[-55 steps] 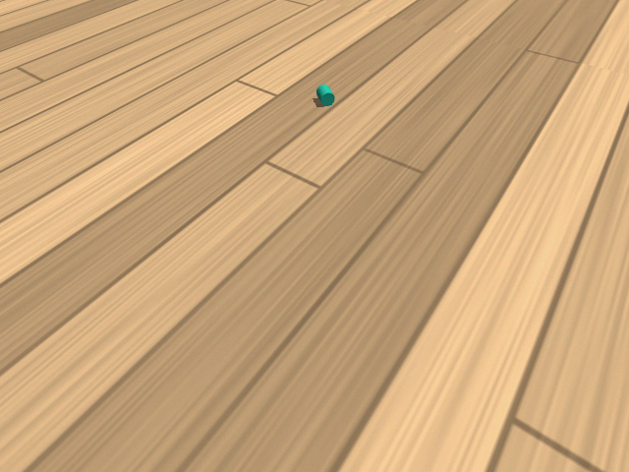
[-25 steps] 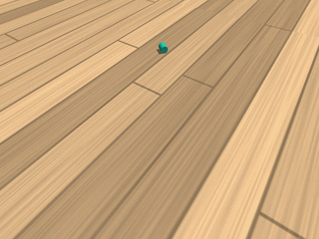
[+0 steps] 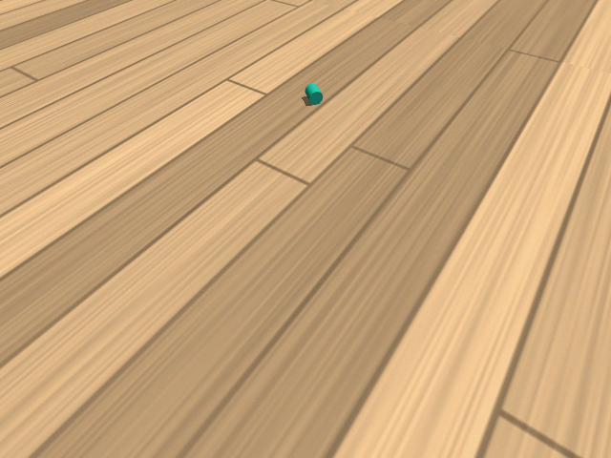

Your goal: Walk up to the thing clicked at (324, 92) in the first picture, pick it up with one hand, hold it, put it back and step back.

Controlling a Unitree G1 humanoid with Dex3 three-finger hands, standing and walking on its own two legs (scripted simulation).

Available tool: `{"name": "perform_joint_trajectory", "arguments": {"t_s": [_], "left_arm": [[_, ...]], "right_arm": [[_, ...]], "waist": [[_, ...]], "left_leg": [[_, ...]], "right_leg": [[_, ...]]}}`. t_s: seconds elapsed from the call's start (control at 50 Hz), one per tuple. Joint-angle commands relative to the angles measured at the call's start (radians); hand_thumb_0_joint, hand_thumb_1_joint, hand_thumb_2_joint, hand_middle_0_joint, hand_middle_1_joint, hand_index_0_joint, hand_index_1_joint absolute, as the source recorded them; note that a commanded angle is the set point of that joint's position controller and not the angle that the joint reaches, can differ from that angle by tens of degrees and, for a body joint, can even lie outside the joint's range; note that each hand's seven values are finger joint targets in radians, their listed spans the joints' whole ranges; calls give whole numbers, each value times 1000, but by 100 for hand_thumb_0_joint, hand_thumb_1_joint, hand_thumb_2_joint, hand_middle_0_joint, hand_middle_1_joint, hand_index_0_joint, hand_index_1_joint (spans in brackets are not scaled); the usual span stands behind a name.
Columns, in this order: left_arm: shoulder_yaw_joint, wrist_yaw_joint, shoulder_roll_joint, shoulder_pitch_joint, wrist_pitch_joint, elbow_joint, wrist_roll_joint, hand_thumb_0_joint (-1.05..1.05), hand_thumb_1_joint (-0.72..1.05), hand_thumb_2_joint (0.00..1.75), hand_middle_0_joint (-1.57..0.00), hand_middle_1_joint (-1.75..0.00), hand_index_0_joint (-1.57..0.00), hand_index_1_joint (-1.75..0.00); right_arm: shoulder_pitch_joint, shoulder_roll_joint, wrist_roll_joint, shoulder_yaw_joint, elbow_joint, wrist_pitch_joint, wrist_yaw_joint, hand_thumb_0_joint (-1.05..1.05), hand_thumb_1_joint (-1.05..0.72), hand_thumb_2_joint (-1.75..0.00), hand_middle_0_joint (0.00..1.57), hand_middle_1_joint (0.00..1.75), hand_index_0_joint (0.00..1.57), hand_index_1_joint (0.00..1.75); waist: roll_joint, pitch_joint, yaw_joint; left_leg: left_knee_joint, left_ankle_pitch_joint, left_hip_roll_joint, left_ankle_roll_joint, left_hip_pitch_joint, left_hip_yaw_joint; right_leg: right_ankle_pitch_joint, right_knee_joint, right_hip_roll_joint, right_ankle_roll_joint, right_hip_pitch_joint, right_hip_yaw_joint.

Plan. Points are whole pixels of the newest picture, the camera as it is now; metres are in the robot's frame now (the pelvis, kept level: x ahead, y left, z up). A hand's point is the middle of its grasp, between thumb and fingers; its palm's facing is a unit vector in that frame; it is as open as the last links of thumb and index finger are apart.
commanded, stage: stand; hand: left
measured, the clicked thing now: (313, 94) +2.20 -0.05 -0.74
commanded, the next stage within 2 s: walk up in 0.02 s
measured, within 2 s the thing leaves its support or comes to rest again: neither
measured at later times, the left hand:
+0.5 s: hand (202, 308) +0.39 +0.21 -0.13, palm faces -0.37 -0.78 -0.50, open 7.4 cm
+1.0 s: hand (230, 198) +0.73 +0.20 -0.18, palm faces -0.61 -0.58 -0.54, open 7.4 cm
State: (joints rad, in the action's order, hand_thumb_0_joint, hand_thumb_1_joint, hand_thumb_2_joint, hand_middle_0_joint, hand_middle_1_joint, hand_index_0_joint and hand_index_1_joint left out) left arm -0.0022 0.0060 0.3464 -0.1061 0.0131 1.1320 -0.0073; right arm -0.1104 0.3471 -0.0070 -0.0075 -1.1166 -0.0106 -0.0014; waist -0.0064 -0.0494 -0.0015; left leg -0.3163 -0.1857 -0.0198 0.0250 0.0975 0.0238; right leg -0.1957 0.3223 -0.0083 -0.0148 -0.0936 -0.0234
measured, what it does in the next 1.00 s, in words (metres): walks ahead, turning right: right foot, then left foot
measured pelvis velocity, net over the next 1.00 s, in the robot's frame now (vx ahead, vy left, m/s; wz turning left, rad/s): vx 0.45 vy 0.00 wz -0.71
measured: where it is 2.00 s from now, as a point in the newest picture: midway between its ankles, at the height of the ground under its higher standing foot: (322, 269)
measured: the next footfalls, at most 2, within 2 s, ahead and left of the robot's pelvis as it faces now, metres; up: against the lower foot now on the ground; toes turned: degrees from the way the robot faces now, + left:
right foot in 0.46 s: +0.22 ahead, -0.20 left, +0.00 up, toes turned -31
left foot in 0.90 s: +0.61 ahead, +0.03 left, +0.00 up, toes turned -33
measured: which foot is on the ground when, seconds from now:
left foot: down 0.00-0.50, up 0.52-0.88, down 0.90-1.00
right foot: down 0.00-0.18, up 0.20-0.44, down 0.46-0.90, up 0.92-1.00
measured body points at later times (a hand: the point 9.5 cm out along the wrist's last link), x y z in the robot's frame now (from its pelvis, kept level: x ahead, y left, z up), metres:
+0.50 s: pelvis +0.14 -0.03 -0.04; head +0.13 -0.06 +0.40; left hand +0.41 +0.25 -0.10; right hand +0.04 -0.36 -0.17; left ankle +0.00 +0.15 -0.74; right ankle +0.19 -0.18 -0.75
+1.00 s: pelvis +0.45 +0.00 -0.04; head +0.48 +0.00 +0.40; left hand +0.76 +0.23 -0.15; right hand +0.29 -0.31 -0.12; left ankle +0.58 +0.05 -0.75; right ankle +0.28 -0.11 -0.68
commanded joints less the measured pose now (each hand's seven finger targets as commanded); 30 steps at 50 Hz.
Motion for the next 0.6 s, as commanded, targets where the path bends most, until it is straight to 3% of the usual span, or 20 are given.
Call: {"name": "perform_joint_trajectory", "arguments": {"t_s": [0.0,0.02,0.04,0.08,0.12,0.14,0.16,0.18,0.2,0.26,0.32,0.38,0.42,0.44,0.46,0.48,0.5,0.52,0.54,0.58], "left_arm": [[-107,25,365,-100,31,-144,-12,0,90,90,-20,-30,-20,-30],[-103,37,357,-77,33,-148,-12,0,90,90,-20,-30,-20,-30],[-107,41,350,-13,33,-170,-15,0,90,90,-20,-30,-20,-30],[-120,42,342,99,49,-222,-17,0,90,90,-20,-30,-20,-30],[-110,42,335,116,57,-247,-12,0,90,90,-20,-30,-20,-30],[-97,41,288,157,56,-278,-11,0,90,90,-20,-30,-20,-30],[-80,36,209,180,55,-297,-7,0,90,90,-20,-30,-20,-30],[-83,24,252,123,54,-295,-12,0,90,90,-20,-30,-20,-30],[-83,28,286,70,51,-280,-9,0,90,90,-20,-30,-20,-30],[-91,61,317,52,63,-235,15,0,90,90,-20,-30,-20,-30],[-81,69,284,17,67,-248,24,0,90,90,-20,-30,-20,-30],[-82,65,277,68,74,-269,18,0,90,90,-20,-30,-20,-30],[-102,50,298,-103,71,-219,21,0,90,90,-20,-30,-20,-30],[-128,34,352,-285,71,-170,21,0,90,90,-20,-30,-20,-30],[-159,12,419,-467,69,-133,14,0,90,90,-20,-30,-20,-30],[-182,-12,512,-529,63,-138,9,0,90,90,-20,-30,-20,-30],[-174,-20,528,-465,63,-181,13,0,90,90,-20,-30,-20,-30],[-173,-30,534,-361,65,-228,14,0,90,90,-20,-30,-20,-30],[-155,-39,499,-267,70,-259,18,0,90,90,-20,-30,-20,-30],[-130,-51,436,-142,85,-299,34,0,90,90,-20,-30,-20,-30]], "right_arm": [[92,365,-36,142,214,-45,-36,0,-90,-90,20,30,20,30],[115,337,-44,138,218,-43,-55,0,-90,-90,20,30,20,30],[103,314,-49,134,227,-40,-68,0,-90,-90,20,30,20,30],[30,251,-33,130,247,-40,-88,0,-90,-90,20,30,20,30],[-84,247,-24,145,240,-47,-88,0,-90,-90,20,30,20,30],[-192,302,-26,169,219,-54,-76,0,-90,-90,20,30,20,30],[-215,390,-37,200,217,-57,-62,0,-90,-90,20,30,20,30],[-62,393,-35,198,275,-58,-64,0,-90,-90,20,30,20,30],[32,360,-35,184,309,-59,-69,0,-90,-90,20,30,20,30],[40,317,-38,168,311,-78,-72,0,-90,-90,20,30,20,30],[36,335,-41,167,314,-72,-86,0,-90,-90,20,30,20,30],[-24,345,-36,169,321,-57,-95,0,-90,-90,20,30,20,30],[26,358,-24,167,354,-48,-92,0,-90,-90,20,30,20,30],[54,339,-24,157,381,-49,-90,0,-90,-90,20,30,20,30],[26,307,-28,142,402,-48,-90,0,-90,-90,20,30,20,30],[39,257,-15,120,447,-50,-100,0,-90,-90,20,30,20,30],[56,319,-12,125,464,-46,-105,0,-90,-90,20,30,20,30],[118,359,-19,133,462,-48,-101,0,-90,-90,20,30,20,30],[168,350,-20,131,453,-47,-103,0,-90,-90,20,30,20,30],[62,334,-23,128,423,-36,-113,0,-90,-90,20,30,20,30]], "waist": [[-82,125,-4],[-42,53,10],[8,-14,39],[126,-14,87],[163,30,139],[23,84,210],[-262,122,230],[-229,79,144],[-173,57,83],[-91,0,63],[-87,12,56],[-96,-17,75],[-85,50,-35],[1,133,-133],[148,226,-218],[371,218,-223],[300,257,-189],[162,192,-165],[48,67,-130],[-8,-44,-14]], "left_leg": [[-198,-406,-76,-91,-54,-2],[-252,-534,-51,-111,13,28],[-304,-507,-26,-110,19,32],[-315,-348,-9,-108,79,71],[-114,-216,-6,-99,-75,40],[75,-314,-105,-129,-347,154],[211,-471,-338,-211,-536,423],[197,-443,-444,-276,-399,426],[193,-416,-433,-284,-256,370],[182,-358,-297,-233,-179,173],[104,-179,-239,-208,-251,1],[30,-6,-208,-178,-127,-104],[-206,278,-156,-128,79,-212],[-460,349,-106,-105,229,-242],[-763,169,-31,-78,455,-218],[-920,-359,93,-36,723,-134],[-967,-400,40,-25,774,62],[-1005,-359,-37,-19,779,132],[-992,-288,-103,-9,789,156],[-869,-188,-143,-27,652,123]], "right_leg": [[-328,1,172,-98,-175,344],[-559,-49,200,-112,-314,442],[-616,-91,223,-120,-441,499],[-544,-79,235,-144,-431,543],[-377,-26,175,-96,-457,419],[-328,133,60,1,-657,239],[-295,462,-74,40,-882,-11],[-327,601,57,16,-887,1],[-297,619,119,16,-766,27],[-195,524,169,12,-619,51],[-83,416,162,1,-585,-42],[1,327,119,0,-422,-148],[38,273,39,-35,-54,-221],[22,294,22,-59,197,-203],[-107,256,63,-95,461,-80],[-224,83,328,-195,560,482],[-371,-27,443,-297,526,813],[-462,-70,463,-326,404,831],[-417,-84,428,-299,248,680],[-416,-88,350,-204,-40,455]]}}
